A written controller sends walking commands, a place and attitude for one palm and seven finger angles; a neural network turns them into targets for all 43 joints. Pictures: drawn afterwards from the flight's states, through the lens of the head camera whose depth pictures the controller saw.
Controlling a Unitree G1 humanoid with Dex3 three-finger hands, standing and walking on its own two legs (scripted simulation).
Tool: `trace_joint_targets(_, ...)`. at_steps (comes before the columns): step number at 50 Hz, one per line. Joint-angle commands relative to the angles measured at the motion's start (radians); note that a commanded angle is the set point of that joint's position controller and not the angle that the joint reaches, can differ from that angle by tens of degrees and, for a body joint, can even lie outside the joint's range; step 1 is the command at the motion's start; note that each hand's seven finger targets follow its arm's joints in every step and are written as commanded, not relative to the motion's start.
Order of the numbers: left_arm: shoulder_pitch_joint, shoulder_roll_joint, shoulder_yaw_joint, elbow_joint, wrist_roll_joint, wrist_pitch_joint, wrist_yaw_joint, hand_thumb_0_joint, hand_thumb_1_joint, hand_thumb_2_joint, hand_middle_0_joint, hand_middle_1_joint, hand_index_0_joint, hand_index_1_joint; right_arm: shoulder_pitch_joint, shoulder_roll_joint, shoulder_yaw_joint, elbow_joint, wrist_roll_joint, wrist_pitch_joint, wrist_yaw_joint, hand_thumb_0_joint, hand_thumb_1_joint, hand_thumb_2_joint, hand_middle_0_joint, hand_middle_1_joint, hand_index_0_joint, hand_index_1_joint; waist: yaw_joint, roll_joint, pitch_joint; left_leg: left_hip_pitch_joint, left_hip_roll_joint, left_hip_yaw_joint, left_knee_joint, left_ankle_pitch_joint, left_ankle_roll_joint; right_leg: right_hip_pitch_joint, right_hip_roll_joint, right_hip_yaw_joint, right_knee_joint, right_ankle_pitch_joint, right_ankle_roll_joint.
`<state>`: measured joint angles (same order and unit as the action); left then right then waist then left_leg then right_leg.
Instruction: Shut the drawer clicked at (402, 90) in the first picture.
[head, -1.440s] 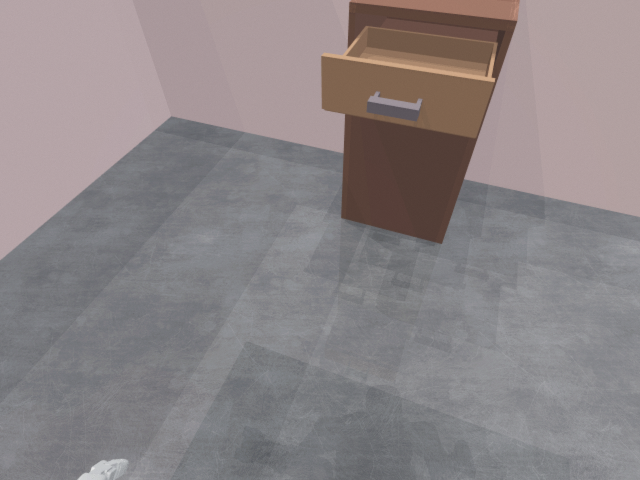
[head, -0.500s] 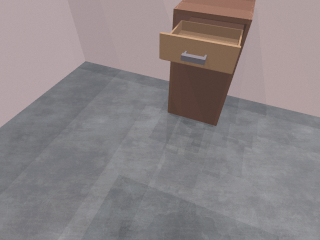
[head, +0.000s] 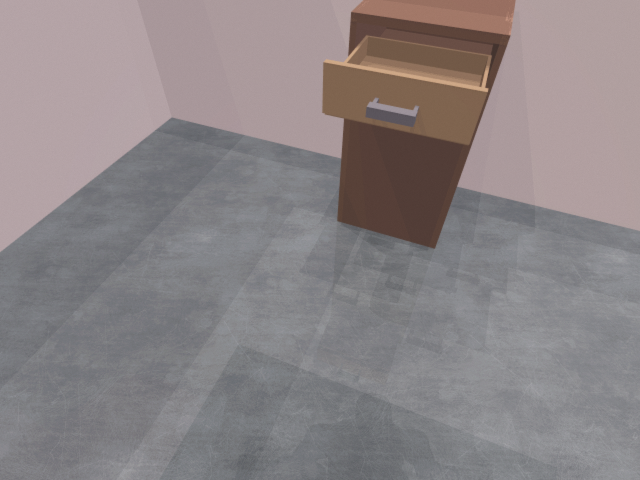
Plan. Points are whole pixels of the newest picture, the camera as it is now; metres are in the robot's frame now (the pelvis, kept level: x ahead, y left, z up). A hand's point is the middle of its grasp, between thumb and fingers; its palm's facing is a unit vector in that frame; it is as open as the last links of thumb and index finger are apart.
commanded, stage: walk to a spot facing it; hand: left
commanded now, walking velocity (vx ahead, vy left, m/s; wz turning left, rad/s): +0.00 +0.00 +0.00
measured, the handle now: (393, 109) +0.94 -0.12 -0.01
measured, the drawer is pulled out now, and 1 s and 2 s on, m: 0.29 0.29 0.29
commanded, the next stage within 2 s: take the last steps up to it in 0.86 s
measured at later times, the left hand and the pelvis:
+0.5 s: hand out of the picture +0.09 +0.18 -0.19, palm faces -0.15 -0.97 -0.19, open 7.4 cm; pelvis +0.07 -0.01 -0.02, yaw -10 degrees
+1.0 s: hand (255, 399) +0.29 +0.13 -0.20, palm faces -0.21 -0.97 -0.14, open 7.3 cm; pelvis +0.26 -0.04 -0.02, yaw -18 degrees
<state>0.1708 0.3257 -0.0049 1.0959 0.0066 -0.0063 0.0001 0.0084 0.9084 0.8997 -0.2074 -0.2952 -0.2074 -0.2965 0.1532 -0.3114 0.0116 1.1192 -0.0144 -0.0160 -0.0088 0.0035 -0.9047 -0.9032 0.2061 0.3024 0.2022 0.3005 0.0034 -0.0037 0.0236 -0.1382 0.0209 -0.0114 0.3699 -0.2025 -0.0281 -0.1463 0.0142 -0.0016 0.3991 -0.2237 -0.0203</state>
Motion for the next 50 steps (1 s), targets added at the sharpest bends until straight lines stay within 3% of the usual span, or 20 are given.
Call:
trace_joint_targets(1, -0.029, 0.191, 0.039, -0.063, 0.003, -0.019, 0.012, 0.000, 0.900, 0.900, -0.200, -0.300, -0.200, -0.300, -0.036, -0.197, -0.040, -0.061, 0.005, -0.020, -0.012, 0.000, -0.900, -0.900, 0.200, 0.300, 0.200, 0.300, 0.002, 0.001, -0.037, 0.003, 0.097, -0.082, -0.057, 0.129, 0.045, -0.010, -0.127, 0.115, -0.081, 0.114, -0.014)
trace_joint_targets(5, -0.024, 0.193, 0.038, -0.061, 0.004, -0.021, 0.013, 0.000, 0.900, 0.900, -0.200, -0.300, -0.200, -0.300, -0.037, -0.193, -0.041, -0.060, 0.006, -0.019, -0.011, 0.000, -0.900, -0.900, 0.200, 0.300, 0.200, 0.300, 0.001, -0.001, -0.034, 0.008, 0.097, -0.076, -0.057, 0.132, 0.044, -0.012, -0.131, 0.117, -0.086, 0.129, -0.015)
trace_joint_targets(7, 0.043, 0.089, 0.019, -0.036, 0.005, -0.001, 0.013, 0.000, 0.900, 0.900, -0.200, -0.300, -0.200, -0.300, 0.031, -0.085, -0.019, -0.036, -0.002, -0.005, -0.006, 0.000, -0.900, -0.900, 0.200, 0.300, 0.200, 0.300, 0.001, -0.019, -0.038, 0.003, 0.085, -0.035, -0.024, -0.028, 0.030, -0.027, -0.119, 0.133, -0.082, -0.065, -0.012)
trace_joint_targets(11, 0.095, 0.106, 0.046, -0.065, 0.015, 0.017, -0.008, 0.000, 0.900, 0.900, -0.200, -0.300, -0.200, -0.300, 0.072, -0.090, -0.040, -0.066, -0.011, 0.001, -0.003, 0.000, -0.900, -0.900, 0.200, 0.300, 0.200, 0.300, 0.008, -0.055, 0.103, -0.140, 0.060, 0.003, 0.053, -0.326, 0.040, -0.138, -0.105, 0.236, -0.092, -0.399, -0.065)
trace_joint_targets(15, 0.130, 0.089, 0.069, -0.105, 0.012, 0.002, -0.015, 0.000, 0.900, 0.900, -0.200, -0.300, -0.200, -0.300, 0.137, -0.074, -0.057, -0.098, -0.008, -0.026, -0.007, 0.000, -0.900, -0.900, 0.200, 0.300, 0.200, 0.300, -0.012, -0.025, 0.103, -0.108, 0.075, -0.002, 0.113, -0.328, 0.060, -0.214, -0.104, 0.288, -0.001, -0.366, -0.115)
trace_joint_targets(18, 0.023, 0.004, 0.066, -0.175, 0.012, -0.015, -0.026, 0.000, 0.900, 0.900, -0.200, -0.300, -0.200, -0.300, 0.289, -0.139, -0.089, -0.074, -0.009, -0.044, -0.017, 0.000, -0.900, -0.900, 0.200, 0.300, 0.200, 0.300, -0.086, 0.239, 0.105, 0.148, 0.336, -0.312, -0.143, -0.330, 0.189, -0.528, 0.040, 0.017, 0.426, -0.262, -0.037)
trace_joint_targets(19, -0.051, 0.004, 0.068, -0.208, 0.016, -0.020, -0.026, 0.000, 0.900, 0.900, -0.200, -0.300, -0.200, -0.300, 0.337, -0.127, -0.091, -0.065, -0.009, -0.056, -0.021, 0.000, -0.900, -0.900, 0.200, 0.300, 0.200, 0.300, -0.109, 0.221, 0.135, 0.211, 0.417, -0.354, -0.179, -0.157, 0.242, -0.645, -0.019, 0.015, 0.578, -0.309, -0.019)
trace_joint_targets(21, -0.062, -0.024, 0.073, -0.215, 0.017, -0.025, -0.034, 0.000, 0.900, 0.900, -0.200, -0.300, -0.200, -0.300, 0.310, -0.082, -0.082, -0.065, -0.013, -0.066, -0.026, 0.000, -0.900, -0.900, 0.200, 0.300, 0.200, 0.300, -0.071, 0.106, 0.143, 0.205, 0.417, -0.229, -0.129, 0.129, 0.243, -0.658, -0.103, 0.031, 0.619, -0.277, -0.012)
trace_joint_targets(23, -0.023, -0.052, 0.074, -0.206, 0.012, -0.021, -0.046, 0.000, 0.900, 0.900, -0.200, -0.300, -0.200, -0.300, 0.241, -0.076, -0.086, -0.081, -0.017, -0.070, -0.026, 0.000, -0.900, -0.900, 0.200, 0.300, 0.200, 0.300, -0.031, 0.112, 0.097, 0.131, 0.364, -0.078, -0.099, 0.153, 0.191, -0.498, -0.122, -0.007, 0.477, -0.254, -0.020)
trace_joint_targets(25, 0.086, -0.082, 0.076, -0.172, 0.011, -0.019, -0.054, 0.000, 0.900, 0.900, -0.200, -0.300, -0.200, -0.300, 0.177, -0.082, -0.086, -0.086, -0.017, -0.068, -0.021, 0.000, -0.900, -0.900, 0.200, 0.300, 0.200, 0.300, 0.032, 0.146, 0.058, -0.006, 0.295, 0.071, -0.020, 0.143, 0.139, -0.227, -0.074, -0.097, 0.300, -0.123, -0.030)
trace_joint_targets(27, 0.354, -0.024, 0.095, -0.080, 0.021, -0.029, -0.042, 0.000, 0.900, 0.900, -0.200, -0.300, -0.200, -0.300, 0.167, -0.077, -0.086, -0.087, -0.002, -0.066, -0.010, 0.000, -0.900, -0.900, 0.200, 0.300, 0.200, 0.300, 0.147, -0.002, -0.056, -0.159, 0.182, 0.214, 0.349, 0.232, 0.078, 0.151, 0.002, -0.143, 0.172, -0.010, -0.062)
trace_joint_targets(28, 0.473, 0.096, 0.123, -0.057, 0.025, -0.044, -0.021, 0.000, 0.900, 0.900, -0.200, -0.300, -0.200, -0.300, 0.158, -0.005, -0.070, -0.121, 0.011, -0.069, 0.005, 0.000, -0.900, -0.900, 0.200, 0.300, 0.200, 0.300, 0.190, -0.286, -0.122, -0.400, 0.101, 0.247, 0.668, -0.068, 0.034, 0.316, -0.240, 0.237, 0.008, -0.178, -0.152)
trace_joint_targets(29, 0.503, 0.137, 0.125, -0.053, 0.006, -0.046, -0.008, 0.000, 0.900, 0.900, -0.200, -0.300, -0.200, -0.300, 0.089, 0.021, -0.070, -0.173, 0.011, -0.072, 0.004, 0.000, -0.900, -0.900, 0.200, 0.300, 0.200, 0.300, 0.177, -0.280, -0.109, -0.562, 0.035, 0.152, 0.887, -0.374, 0.025, 0.310, -0.415, 0.616, -0.164, -0.194, -0.250)
trace_joint_targets(30, 0.434, 0.137, 0.127, -0.075, 0.004, -0.044, 0.002, 0.000, 0.900, 0.900, -0.200, -0.300, -0.200, -0.300, 0.015, 0.024, -0.073, -0.179, 0.006, -0.069, 0.006, 0.000, -0.900, -0.900, 0.200, 0.300, 0.200, 0.300, 0.164, -0.162, -0.031, -0.636, 0.086, 0.059, 0.972, -0.317, 0.029, 0.213, -0.423, 0.640, -0.181, -0.252, -0.281)
trace_joint_targets(33, 0.215, 0.021, 0.094, -0.126, 0.016, -0.053, 0.015, 0.000, 0.900, 0.900, -0.200, -0.300, -0.200, -0.300, 0.091, 0.052, -0.080, -0.136, -0.016, -0.047, 0.012, 0.000, -0.900, -0.900, 0.200, 0.300, 0.200, 0.300, 0.033, -0.039, 0.029, -0.513, 0.152, 0.031, 0.868, -0.148, 0.014, -0.050, -0.327, 0.373, -0.177, -0.199, -0.224)
trace_joint_targets(36, 0.176, 0.005, 0.087, -0.120, 0.021, -0.063, 0.013, 0.000, 0.900, 0.900, -0.200, -0.300, -0.200, -0.300, 0.151, 0.083, -0.081, -0.124, -0.016, -0.020, 0.018, 0.000, -0.900, -0.900, 0.200, 0.300, 0.200, 0.300, -0.021, -0.071, 0.041, -0.441, 0.142, 0.070, 0.736, -0.072, -0.006, -0.152, -0.261, 0.217, -0.205, -0.093, -0.194)
trace_joint_targets(43, 0.221, 0.016, 0.083, -0.088, 0.021, -0.069, 0.009, 0.000, 0.900, 0.900, -0.200, -0.300, -0.200, -0.300, 0.016, 0.094, -0.079, -0.200, -0.008, -0.039, 0.037, 0.000, -0.900, -0.900, 0.200, 0.300, 0.200, 0.300, 0.018, -0.089, 0.060, -0.363, 0.094, 0.096, 0.384, -0.013, 0.001, -0.073, -0.234, 0.176, -0.186, 0.026, -0.176)
trace_joint_targets(47, 0.193, 0.015, 0.094, -0.093, 0.015, -0.056, 0.009, 0.000, 0.900, 0.900, -0.200, -0.300, -0.200, -0.300, 0.086, 0.071, -0.081, -0.186, -0.007, -0.056, 0.022, 0.000, -0.900, -0.900, 0.200, 0.300, 0.200, 0.300, -0.024, -0.067, 0.046, -0.139, 0.040, 0.128, 0.187, 0.007, 0.013, -0.084, -0.188, 0.143, -0.054, 0.104, -0.137)
trace_joint_targets(48, 0.199, -0.010, 0.091, -0.093, 0.014, -0.051, 0.008, 0.000, 0.900, 0.900, -0.200, -0.300, -0.200, -0.300, 0.181, 0.039, -0.086, -0.155, -0.011, -0.061, 0.012, 0.000, -0.900, -0.900, 0.200, 0.300, 0.200, 0.300, -0.057, -0.004, 0.009, 0.012, 0.049, 0.100, 0.126, 0.019, 0.029, -0.136, -0.132, 0.103, 0.116, 0.157, -0.112)
trace_joint_targets(50, 0.238, -0.089, 0.078, -0.124, 0.005, -0.053, -0.002, 0.000, 0.900, 0.900, -0.200, -0.300, -0.200, -0.300, 0.389, -0.119, -0.108, -0.117, -0.021, -0.057, -0.008, 0.000, -0.900, -0.900, 0.200, 0.300, 0.200, 0.300, -0.094, 0.347, -0.137, 0.274, 0.448, -0.406, -0.071, 0.155, 0.205, -0.425, 0.048, -0.060, 0.678, -0.374, -0.027)
